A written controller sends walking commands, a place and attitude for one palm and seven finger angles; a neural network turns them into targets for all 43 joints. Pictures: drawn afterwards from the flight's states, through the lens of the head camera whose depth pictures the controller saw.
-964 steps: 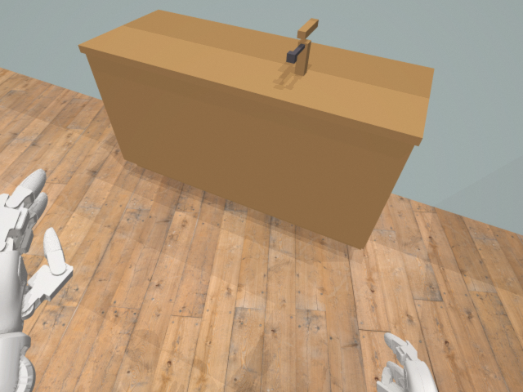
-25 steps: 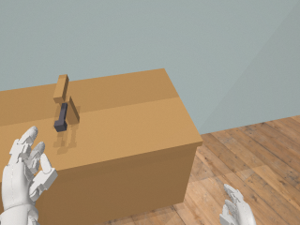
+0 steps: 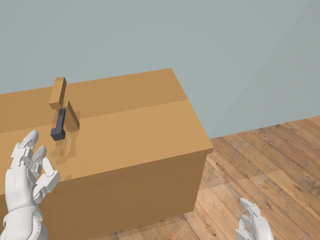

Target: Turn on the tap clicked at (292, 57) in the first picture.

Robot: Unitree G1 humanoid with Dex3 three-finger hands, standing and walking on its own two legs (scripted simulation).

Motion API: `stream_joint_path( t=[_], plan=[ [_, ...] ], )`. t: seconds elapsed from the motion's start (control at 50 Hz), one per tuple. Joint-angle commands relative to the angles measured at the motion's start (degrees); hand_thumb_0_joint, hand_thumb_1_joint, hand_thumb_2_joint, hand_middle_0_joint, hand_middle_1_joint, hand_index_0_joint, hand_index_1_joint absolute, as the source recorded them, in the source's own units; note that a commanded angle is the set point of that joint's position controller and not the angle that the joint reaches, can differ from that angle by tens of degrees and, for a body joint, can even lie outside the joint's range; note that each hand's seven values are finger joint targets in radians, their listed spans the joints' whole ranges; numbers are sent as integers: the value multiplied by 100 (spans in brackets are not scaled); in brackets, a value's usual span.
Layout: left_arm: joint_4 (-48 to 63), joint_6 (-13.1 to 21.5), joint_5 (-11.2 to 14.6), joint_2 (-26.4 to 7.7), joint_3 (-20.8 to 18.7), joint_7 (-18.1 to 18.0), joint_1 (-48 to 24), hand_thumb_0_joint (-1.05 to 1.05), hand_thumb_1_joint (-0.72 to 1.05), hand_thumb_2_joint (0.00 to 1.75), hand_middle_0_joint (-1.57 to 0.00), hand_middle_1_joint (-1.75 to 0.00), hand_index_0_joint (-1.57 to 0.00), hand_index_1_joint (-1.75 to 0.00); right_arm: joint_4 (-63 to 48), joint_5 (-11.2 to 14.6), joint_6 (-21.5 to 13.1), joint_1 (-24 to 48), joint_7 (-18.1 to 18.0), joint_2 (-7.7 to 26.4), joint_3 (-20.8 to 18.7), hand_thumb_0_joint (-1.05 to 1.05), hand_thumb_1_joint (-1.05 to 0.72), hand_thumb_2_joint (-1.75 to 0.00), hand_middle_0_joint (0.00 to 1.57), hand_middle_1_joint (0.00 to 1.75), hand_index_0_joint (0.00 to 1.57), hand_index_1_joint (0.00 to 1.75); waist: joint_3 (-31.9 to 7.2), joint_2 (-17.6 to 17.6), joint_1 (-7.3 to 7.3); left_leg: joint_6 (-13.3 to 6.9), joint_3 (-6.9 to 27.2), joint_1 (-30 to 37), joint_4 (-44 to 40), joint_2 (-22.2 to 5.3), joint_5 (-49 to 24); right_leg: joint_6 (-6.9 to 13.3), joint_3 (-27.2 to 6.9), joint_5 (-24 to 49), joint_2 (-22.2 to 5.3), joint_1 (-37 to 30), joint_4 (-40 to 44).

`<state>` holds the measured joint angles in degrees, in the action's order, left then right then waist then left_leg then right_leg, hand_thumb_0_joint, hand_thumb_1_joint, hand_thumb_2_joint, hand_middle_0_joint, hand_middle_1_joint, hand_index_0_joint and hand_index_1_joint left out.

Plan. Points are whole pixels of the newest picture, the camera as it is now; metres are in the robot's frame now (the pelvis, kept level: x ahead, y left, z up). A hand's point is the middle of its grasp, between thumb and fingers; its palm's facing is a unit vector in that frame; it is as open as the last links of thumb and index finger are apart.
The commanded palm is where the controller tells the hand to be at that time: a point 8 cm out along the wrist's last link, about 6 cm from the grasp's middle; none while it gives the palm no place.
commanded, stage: reach beside the lever's end, fingers flat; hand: left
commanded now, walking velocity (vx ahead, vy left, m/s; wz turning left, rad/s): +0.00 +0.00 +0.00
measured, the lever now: (58, 133) +0.36 +0.34 +0.06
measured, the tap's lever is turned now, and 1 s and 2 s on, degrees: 0 0 0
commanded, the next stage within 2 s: push the lever round in 1.82 s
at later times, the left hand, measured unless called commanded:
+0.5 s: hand (51, 166) +0.24 +0.28 +0.10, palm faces +0.53 -0.84 -0.12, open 7.5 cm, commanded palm +0.20 +0.33 +0.10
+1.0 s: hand (49, 154) +0.28 +0.32 +0.08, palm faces +0.54 -0.84 -0.10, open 7.7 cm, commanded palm +0.24 +0.36 +0.08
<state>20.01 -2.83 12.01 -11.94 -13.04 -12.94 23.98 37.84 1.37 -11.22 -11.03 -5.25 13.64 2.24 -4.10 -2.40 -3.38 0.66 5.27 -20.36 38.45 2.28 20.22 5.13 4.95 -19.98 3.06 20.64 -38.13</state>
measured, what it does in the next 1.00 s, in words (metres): stands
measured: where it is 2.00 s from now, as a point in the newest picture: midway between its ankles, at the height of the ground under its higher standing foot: outside the picture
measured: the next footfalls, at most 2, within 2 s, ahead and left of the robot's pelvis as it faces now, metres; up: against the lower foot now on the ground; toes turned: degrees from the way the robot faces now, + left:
none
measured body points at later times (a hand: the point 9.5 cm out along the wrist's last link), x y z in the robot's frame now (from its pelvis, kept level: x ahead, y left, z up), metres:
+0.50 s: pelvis +0.00 +0.01 +0.00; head +0.01 +0.00 +0.45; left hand +0.21 +0.32 +0.11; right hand +0.18 -0.22 -0.09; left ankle +0.00 +0.13 -0.72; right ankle +0.00 -0.06 -0.72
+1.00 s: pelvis +0.00 +0.03 +0.00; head +0.02 +0.02 +0.45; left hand +0.25 +0.36 +0.09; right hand +0.16 -0.22 -0.10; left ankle +0.00 +0.13 -0.72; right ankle +0.00 -0.06 -0.72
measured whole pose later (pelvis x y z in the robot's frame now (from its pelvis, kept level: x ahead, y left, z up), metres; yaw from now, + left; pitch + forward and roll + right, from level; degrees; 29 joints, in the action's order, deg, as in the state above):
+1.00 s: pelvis +0.00 +0.03 +0.00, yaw -1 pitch +6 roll -1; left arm -9.9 8.6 11.6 -15.6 -21.5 -8.9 3.9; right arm 39.6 0.9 -8.8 -11.1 -5.2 14.1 1.3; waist -4.3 -1.3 -1.2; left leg -1.0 3.9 -26.9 41.7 2.9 20.9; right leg 3.3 3.8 -19.6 2.5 26.7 -39.8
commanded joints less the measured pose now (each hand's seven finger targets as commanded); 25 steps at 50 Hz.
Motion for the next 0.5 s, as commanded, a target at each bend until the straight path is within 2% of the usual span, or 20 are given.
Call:
stream_joint_path(
  t=[0.0,0.02,0.04,0.08,0.1,0.12,0.18,0.2,0.22,0.24,0.26,0.3,0.32,0.34,0.36,0.4,0.42,0.44,0.46,0.48],
  plan=[
    [979,410,-47,-1144,-889,-74,-587,0,90,90,-20,-30,-20,-30,-887,29,-276,678,-45,623,-267,0,-90,-90,20,30,20,30,-522,107,-60,-291,-207,-200,-388,32,-1076,-443,-591,1269,-427,-650,819],
    [961,436,-25,-887,-645,-41,-714,0,90,90,-20,-30,-20,-30,-914,27,-258,697,-43,587,-252,0,-90,-90,20,30,20,30,-500,201,-1,-286,-208,-185,-407,33,-1070,-451,-553,1265,-433,-632,787],
    [912,481,-21,-1018,-773,-45,-775,0,90,90,-20,-30,-20,-30,-898,33,-262,684,-42,612,-270,0,-90,-90,20,30,20,30,-520,148,1,-282,-207,-164,-399,19,-1081,-448,-565,1284,-424,-608,799],
    [883,564,-15,-977,-754,-30,-708,0,90,90,-20,-29,-20,-29,-903,10,-263,646,-29,626,-291,0,-90,-90,20,30,20,30,-658,111,-14,-280,-213,-130,-374,28,-1206,-441,-548,1466,-419,-670,739],
    [857,602,-54,-1099,-838,-38,-745,0,90,90,-20,-29,-20,-29,-878,11,-259,641,-32,643,-288,0,-90,-90,20,30,20,30,-589,40,-10,-287,-211,-127,-368,24,-1224,-425,-533,1469,-407,-608,739],
    [801,651,-21,-935,-711,-17,-847,0,90,90,-19,-29,-19,-29,-872,5,-253,630,-28,624,-289,0,-90,-90,20,30,20,30,-598,146,52,-278,-207,-110,-369,20,-1255,-433,-511,1528,-416,-620,707],
    [575,769,16,-1060,-822,47,-978,0,90,90,-19,-28,-19,-28,-837,8,-254,613,-36,662,-316,0,-90,-90,20,30,20,30,-553,291,77,-281,-202,-179,-346,12,-1201,-446,-530,1516,-405,-560,716],
    [532,791,-16,-1186,-956,54,-936,0,90,90,-19,-28,-19,-28,-818,18,-245,608,-38,669,-324,0,-90,-90,20,30,20,30,-598,138,16,-280,-216,-165,-363,18,-1242,-416,-524,1505,-392,-592,713],
    [548,828,-4,-999,-783,84,-1045,0,90,90,-19,-27,-19,-27,-833,17,-242,612,-29,648,-322,0,-90,-90,20,30,20,30,-666,146,66,-268,-218,-112,-363,21,-1294,-414,-497,1563,-402,-602,665],
    [448,849,-2,-1109,-916,82,-927,0,90,90,-19,-27,-19,-27,-829,17,-246,595,-31,662,-339,0,-90,-90,20,30,20,30,-667,131,20,-256,-206,-135,-368,13,-1318,-402,-485,1565,-388,-607,659],
    [526,887,-11,-1017,-792,99,-1029,0,90,90,-19,-27,-19,-27,-833,17,-238,613,-21,657,-334,0,-90,-90,20,30,20,30,-746,-55,45,-248,-215,-88,-362,24,-1347,-390,-485,1563,-392,-602,639],
    [440,926,-55,-1082,-796,80,-1216,0,90,90,-19,-26,-19,-26,-803,17,-248,575,-25,684,-326,0,-90,-90,20,30,20,30,-605,-2,97,-246,-171,-103,-365,10,-1328,-377,-438,1481,-367,-465,638],
    [315,952,-24,-1009,-784,81,-1229,0,90,90,-19,-26,-19,-26,-790,3,-240,570,-26,672,-335,0,-90,-90,20,30,20,30,-654,124,95,-240,-174,-107,-371,13,-1306,-384,-431,1477,-368,-501,624],
    [177,971,-7,-1152,-940,82,-1182,0,90,90,-19,-26,-19,-26,-780,6,-222,568,-33,700,-350,0,-90,-90,20,30,20,30,-657,177,83,-245,-180,-183,-355,14,-1249,-390,-454,1424,-363,-499,645],
    [155,999,7,-1102,-878,98,-1317,0,90,90,-19,-26,-19,-26,-788,1,-208,605,-35,695,-343,0,-90,-90,20,30,20,30,-702,228,99,-256,-193,-191,-343,28,-1226,-401,-472,1432,-373,-507,644],
    [78,1035,-50,-1233,-1003,94,-1361,0,90,90,-18,-25,-18,-25,-773,12,-192,593,-31,690,-350,0,-90,-90,20,30,20,30,-696,-17,50,-232,-194,-172,-365,19,-1281,-364,-448,1416,-356,-485,616],
    [75,1066,-39,-1065,-832,110,-1479,0,90,90,-18,-25,-18,-25,-779,1,-184,591,-21,672,-339,0,-90,-90,20,30,20,30,-764,20,101,-222,-185,-122,-360,24,-1328,-364,-427,1462,-356,-500,581],
    [-59,1081,-36,-1199,-979,113,-1434,0,90,90,-18,-25,-18,-25,-760,10,-182,573,-22,694,-358,0,-90,-90,20,30,20,30,-779,19,77,-215,-182,-163,-346,8,-1317,-361,-435,1445,-346,-493,580],
    [-70,1104,-29,-1160,-941,124,-1493,0,90,90,-18,-24,-18,-24,-770,-7,-171,571,-18,696,-353,0,-90,-90,20,30,20,30,-816,0,69,-214,-185,-163,-340,24,-1367,-357,-427,1510,-347,-519,555],
    [-203,1115,-14,-1231,-1022,134,-1492,0,90,90,-18,-24,-18,-24,-760,-8,-163,556,-15,707,-357,0,-90,-90,20,30,20,30,-795,116,77,-215,-176,-217,-337,15,-1341,-364,-428,1503,-340,-511,560]
  ],
)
